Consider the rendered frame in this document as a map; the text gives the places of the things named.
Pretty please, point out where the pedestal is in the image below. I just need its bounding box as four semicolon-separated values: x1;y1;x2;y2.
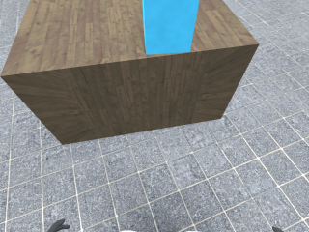
0;0;259;145

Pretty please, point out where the robot left hand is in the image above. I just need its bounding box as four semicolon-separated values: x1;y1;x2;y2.
47;218;70;232

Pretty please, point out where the carton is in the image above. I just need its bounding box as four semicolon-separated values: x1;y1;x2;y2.
142;0;200;55

